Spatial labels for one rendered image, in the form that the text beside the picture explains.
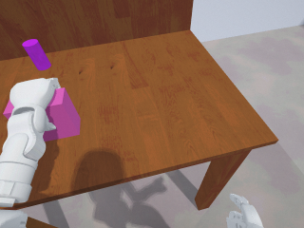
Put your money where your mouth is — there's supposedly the table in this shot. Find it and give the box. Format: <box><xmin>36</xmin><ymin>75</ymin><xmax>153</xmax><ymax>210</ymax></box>
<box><xmin>0</xmin><ymin>0</ymin><xmax>278</xmax><ymax>228</ymax></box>

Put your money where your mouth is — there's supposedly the left robot hand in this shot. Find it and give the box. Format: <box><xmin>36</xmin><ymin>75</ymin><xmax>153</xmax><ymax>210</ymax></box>
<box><xmin>9</xmin><ymin>78</ymin><xmax>61</xmax><ymax>131</ymax></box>

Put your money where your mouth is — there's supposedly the sponge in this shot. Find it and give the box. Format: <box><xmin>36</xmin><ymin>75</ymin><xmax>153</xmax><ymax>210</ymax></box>
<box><xmin>3</xmin><ymin>87</ymin><xmax>81</xmax><ymax>142</ymax></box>

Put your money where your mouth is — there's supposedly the right robot hand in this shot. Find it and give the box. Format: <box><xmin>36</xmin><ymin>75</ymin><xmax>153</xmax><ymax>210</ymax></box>
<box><xmin>226</xmin><ymin>193</ymin><xmax>263</xmax><ymax>228</ymax></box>

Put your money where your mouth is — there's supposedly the robot left forearm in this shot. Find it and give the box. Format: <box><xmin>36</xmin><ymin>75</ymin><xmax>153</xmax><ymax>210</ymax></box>
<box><xmin>0</xmin><ymin>104</ymin><xmax>47</xmax><ymax>207</ymax></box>

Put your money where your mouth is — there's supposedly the robot left upper arm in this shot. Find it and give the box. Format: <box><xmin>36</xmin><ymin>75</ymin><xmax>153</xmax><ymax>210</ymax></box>
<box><xmin>0</xmin><ymin>209</ymin><xmax>29</xmax><ymax>228</ymax></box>

